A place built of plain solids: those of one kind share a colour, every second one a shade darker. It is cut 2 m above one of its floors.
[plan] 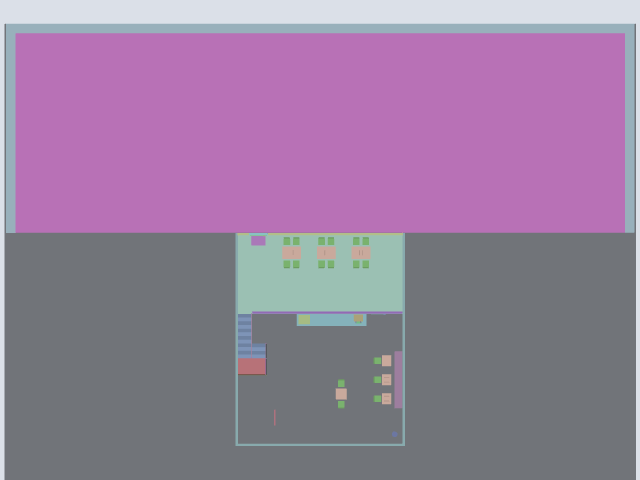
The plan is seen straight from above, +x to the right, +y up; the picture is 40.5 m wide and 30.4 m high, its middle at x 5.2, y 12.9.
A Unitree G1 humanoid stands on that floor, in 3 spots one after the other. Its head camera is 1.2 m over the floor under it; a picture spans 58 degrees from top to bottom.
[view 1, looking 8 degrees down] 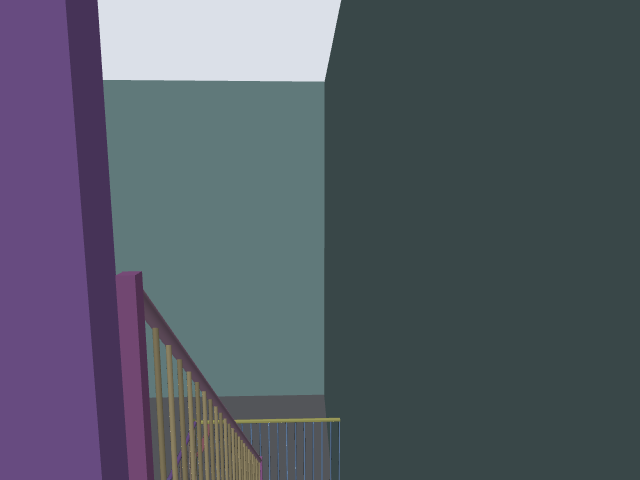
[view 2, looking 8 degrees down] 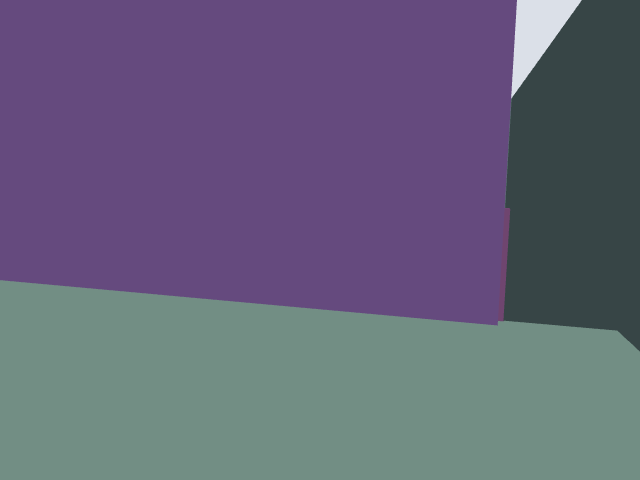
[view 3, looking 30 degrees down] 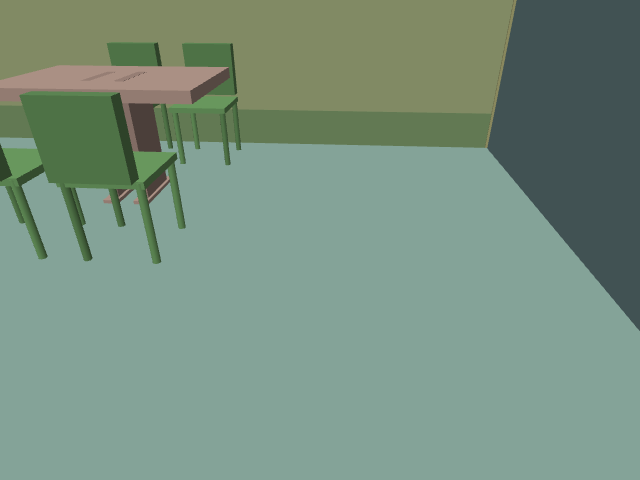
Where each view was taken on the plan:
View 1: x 0.42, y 9.32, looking -92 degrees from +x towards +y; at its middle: wall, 9.42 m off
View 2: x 1.30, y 12.10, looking -73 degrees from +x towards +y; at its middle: entrance_wall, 3.94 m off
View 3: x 9.23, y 9.42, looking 94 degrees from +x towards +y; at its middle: upper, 2.40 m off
